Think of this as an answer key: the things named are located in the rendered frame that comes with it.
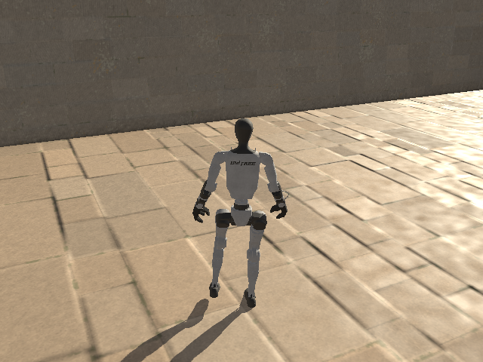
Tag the left robot forearm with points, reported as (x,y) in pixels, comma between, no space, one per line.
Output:
(203,197)

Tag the right robot thigh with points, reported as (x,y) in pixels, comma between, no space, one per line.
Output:
(258,224)

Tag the right robot forearm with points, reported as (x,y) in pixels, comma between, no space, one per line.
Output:
(278,196)

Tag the robot left hand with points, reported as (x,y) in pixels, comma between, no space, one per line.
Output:
(197,211)

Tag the robot right hand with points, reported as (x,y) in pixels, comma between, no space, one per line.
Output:
(277,208)

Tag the left robot thigh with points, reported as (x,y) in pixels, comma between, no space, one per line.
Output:
(222,220)

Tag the right robot upper arm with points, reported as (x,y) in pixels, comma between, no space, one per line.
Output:
(266,159)

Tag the robot thigh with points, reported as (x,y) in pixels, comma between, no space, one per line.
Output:
(258,224)
(222,220)

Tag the left robot upper arm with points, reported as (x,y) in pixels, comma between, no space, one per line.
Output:
(214,170)

